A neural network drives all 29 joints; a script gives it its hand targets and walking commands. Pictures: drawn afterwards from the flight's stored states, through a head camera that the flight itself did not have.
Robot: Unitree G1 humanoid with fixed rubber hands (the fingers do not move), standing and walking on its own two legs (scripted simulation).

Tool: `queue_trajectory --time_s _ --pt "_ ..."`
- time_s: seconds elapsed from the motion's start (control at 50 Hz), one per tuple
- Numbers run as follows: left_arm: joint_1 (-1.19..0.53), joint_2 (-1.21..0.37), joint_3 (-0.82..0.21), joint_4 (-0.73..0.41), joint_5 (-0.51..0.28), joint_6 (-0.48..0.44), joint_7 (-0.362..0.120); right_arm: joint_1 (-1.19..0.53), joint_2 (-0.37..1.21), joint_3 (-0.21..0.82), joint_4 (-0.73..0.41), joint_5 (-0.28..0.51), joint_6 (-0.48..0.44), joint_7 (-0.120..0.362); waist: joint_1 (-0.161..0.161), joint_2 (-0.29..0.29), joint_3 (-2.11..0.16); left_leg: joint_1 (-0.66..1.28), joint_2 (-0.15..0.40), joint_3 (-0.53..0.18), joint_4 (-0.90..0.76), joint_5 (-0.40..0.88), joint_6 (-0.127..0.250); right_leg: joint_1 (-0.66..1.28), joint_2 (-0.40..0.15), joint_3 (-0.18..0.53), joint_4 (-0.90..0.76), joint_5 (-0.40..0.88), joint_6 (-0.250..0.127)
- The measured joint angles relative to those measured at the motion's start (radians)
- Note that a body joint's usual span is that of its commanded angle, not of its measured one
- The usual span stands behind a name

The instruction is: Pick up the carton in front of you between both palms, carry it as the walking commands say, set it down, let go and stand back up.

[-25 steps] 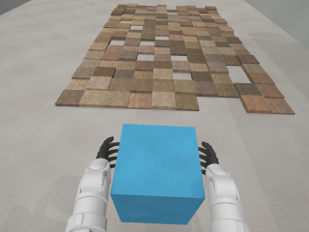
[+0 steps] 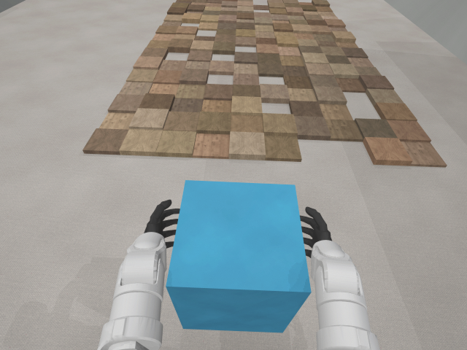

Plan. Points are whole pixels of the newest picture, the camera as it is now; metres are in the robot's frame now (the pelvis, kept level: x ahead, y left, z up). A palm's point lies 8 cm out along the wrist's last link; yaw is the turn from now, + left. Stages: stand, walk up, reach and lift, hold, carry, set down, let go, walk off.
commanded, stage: reach and lift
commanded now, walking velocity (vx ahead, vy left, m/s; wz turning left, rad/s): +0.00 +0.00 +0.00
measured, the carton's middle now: (236, 260) +0.31 +0.00 -0.05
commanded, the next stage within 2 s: hold in 0.44 s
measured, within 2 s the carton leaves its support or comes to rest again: neither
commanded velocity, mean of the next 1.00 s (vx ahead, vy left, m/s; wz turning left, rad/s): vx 0.00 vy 0.00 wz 0.00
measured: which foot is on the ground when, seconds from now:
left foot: down 0.00-1.00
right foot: down 0.00-1.00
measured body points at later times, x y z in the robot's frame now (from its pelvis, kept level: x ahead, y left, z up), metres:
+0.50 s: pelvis +0.01 +0.00 +0.00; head -0.02 +0.00 +0.45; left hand +0.31 +0.15 +0.04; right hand +0.31 -0.15 +0.03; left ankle +0.01 +0.13 -0.74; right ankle +0.03 -0.13 -0.74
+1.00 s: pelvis -0.01 +0.00 +0.00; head -0.04 +0.00 +0.45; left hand +0.30 +0.15 +0.05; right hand +0.30 -0.15 +0.04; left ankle +0.01 +0.13 -0.74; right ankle +0.03 -0.13 -0.74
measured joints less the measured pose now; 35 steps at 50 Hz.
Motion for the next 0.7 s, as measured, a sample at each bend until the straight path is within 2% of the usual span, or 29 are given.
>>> queue_trajectory --time_s 0.46,0.6,0.7 --pt "0.053 0.014 -0.061 -0.077 -0.025 0.066 0.009 0.054 -0.013 0.058 -0.076 0.025 0.062 -0.01 -0.002 -0.001 -0.005 0.065 -0.001 0.002 -0.053 0.011 0.004 0.064 -0.004 0.003 -0.052 0.01 0.002" --pt "0.084 0.021 -0.094 -0.153 -0.047 0.111 0.016 0.084 -0.02 0.094 -0.15 0.045 0.107 -0.018 0.002 -0.001 -0.011 0.095 0.0 0.003 -0.078 0.023 0.003 0.093 -0.005 0.005 -0.076 0.023 0.002" --pt "0.069 0.018 -0.078 -0.135 -0.034 0.136 0.008 0.065 -0.016 0.08 -0.128 0.036 0.131 -0.013 0.002 -0.002 -0.003 0.107 0.0 0.002 -0.071 0.023 0.003 0.104 -0.004 0.004 -0.068 0.022 0.001"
